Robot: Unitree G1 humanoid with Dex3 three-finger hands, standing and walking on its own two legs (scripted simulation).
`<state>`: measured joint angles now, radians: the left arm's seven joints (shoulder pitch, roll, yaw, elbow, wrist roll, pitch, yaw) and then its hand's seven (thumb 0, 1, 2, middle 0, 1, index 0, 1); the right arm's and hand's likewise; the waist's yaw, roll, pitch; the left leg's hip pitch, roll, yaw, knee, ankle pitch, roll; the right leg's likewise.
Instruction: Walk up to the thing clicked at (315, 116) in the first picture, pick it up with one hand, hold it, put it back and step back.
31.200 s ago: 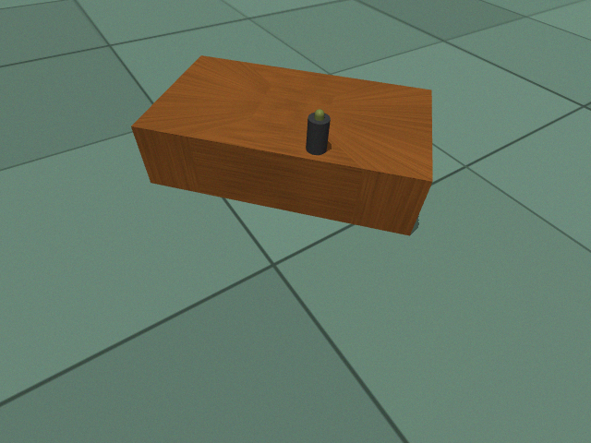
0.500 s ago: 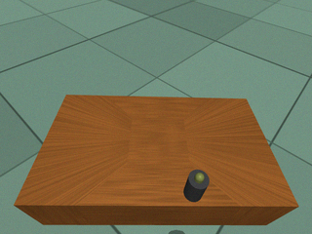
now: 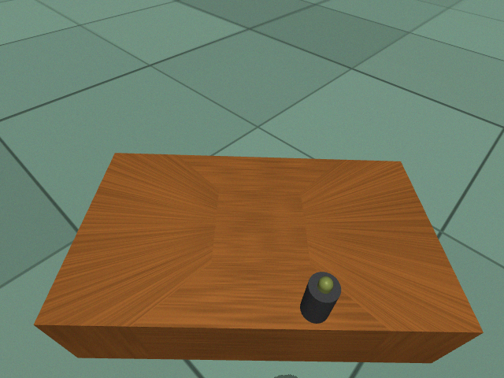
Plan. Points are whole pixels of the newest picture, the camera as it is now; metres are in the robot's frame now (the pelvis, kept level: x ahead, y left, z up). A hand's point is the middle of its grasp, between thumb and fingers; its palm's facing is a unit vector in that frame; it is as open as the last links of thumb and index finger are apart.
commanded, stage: stand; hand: right
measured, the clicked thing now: (320, 295) +0.43 -0.20 -0.35
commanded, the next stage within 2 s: step back in 1.32 s
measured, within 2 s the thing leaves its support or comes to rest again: neither
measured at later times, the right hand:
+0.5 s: hand out of the picture +0.08 -0.25 -0.16, palm faces -0.02 +0.94 -0.35, open 7.4 cm
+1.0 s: hand out of the picture +0.07 -0.25 -0.16, palm faces -0.01 +0.94 -0.35, open 7.4 cm
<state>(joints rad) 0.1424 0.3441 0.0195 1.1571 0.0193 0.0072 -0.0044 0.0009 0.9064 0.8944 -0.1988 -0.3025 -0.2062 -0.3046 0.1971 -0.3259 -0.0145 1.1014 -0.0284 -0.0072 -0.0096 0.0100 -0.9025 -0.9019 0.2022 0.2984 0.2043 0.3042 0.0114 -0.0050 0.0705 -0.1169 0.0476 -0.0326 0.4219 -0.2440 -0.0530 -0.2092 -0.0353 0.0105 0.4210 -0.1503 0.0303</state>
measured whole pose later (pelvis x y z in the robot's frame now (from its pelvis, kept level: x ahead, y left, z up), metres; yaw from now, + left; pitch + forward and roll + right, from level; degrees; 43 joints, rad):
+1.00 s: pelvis +0.02 +0.00 +0.00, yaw -1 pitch -3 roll +0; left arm 0.10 0.34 0.01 1.16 0.01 0.00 0.00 0.00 0.91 0.89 -0.20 -0.30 -0.21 -0.30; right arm 0.14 -0.35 -0.01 1.13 -0.02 0.00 0.00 0.01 -0.90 -0.90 0.20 0.30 0.20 0.30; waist 0.00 0.00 0.07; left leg -0.07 0.05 -0.01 0.35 -0.24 -0.05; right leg -0.18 -0.04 0.02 0.38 -0.15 0.03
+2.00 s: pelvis -0.09 +0.03 -0.02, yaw -6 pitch -2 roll -2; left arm 0.10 0.34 0.06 0.88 0.03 0.04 0.00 0.00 0.91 0.89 -0.20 -0.30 -0.21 -0.30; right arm 0.12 -0.38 -0.05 0.89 0.00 0.05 -0.02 0.01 -0.90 -0.90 0.20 0.30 0.21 0.30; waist -0.03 0.05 0.22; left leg -0.37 0.02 -0.03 0.81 -0.45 0.02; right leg -0.28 0.08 0.03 0.63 -0.31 -0.03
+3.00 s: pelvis -0.39 +0.02 -0.01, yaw -6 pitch -1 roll +3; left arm 0.21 0.34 0.09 0.82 0.05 0.07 -0.01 0.00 0.90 0.89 -0.20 -0.30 -0.21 -0.30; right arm 0.24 -0.41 -0.06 0.88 -0.01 0.04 -0.03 0.01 -0.90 -0.90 0.20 0.30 0.20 0.30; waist 0.02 0.02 0.11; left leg -0.47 -0.11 -0.14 1.11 -0.41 -0.02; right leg -0.31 -0.02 0.01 0.58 -0.25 -0.03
